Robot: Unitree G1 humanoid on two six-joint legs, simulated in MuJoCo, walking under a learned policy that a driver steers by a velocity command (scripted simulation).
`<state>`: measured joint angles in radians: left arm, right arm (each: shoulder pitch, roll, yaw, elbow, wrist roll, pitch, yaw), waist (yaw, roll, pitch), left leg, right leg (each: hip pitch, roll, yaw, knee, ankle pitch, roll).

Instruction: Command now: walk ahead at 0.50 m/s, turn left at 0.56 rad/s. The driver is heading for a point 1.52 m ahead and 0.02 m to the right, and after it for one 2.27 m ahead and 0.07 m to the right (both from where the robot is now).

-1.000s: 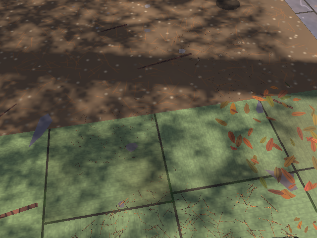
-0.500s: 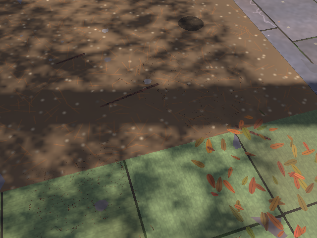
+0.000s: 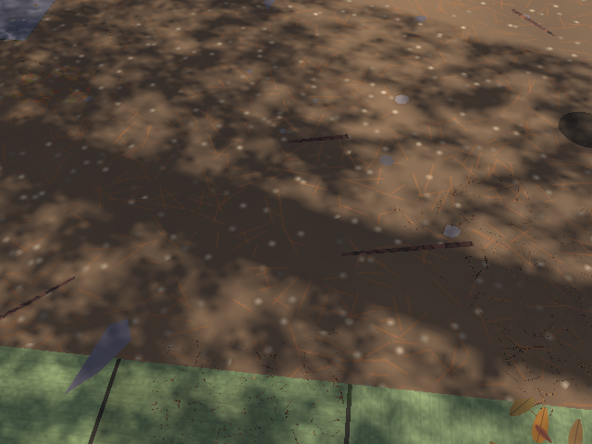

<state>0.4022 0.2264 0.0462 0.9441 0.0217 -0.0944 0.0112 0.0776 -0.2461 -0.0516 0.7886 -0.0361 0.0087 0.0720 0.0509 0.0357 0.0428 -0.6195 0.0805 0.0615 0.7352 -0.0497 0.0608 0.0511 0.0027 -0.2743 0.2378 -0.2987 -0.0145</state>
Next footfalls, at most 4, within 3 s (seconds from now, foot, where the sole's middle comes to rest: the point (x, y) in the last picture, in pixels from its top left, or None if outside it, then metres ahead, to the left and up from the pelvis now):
0.12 left None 0.21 0.10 -0.78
0.68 right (329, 413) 0.54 -0.01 -0.78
1.20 left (283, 289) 0.86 0.12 -0.78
1.74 right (379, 228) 1.08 -0.14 -0.78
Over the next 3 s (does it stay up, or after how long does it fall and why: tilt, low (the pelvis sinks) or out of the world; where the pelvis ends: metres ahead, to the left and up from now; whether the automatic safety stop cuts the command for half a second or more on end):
stays up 1.47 -0.06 0.00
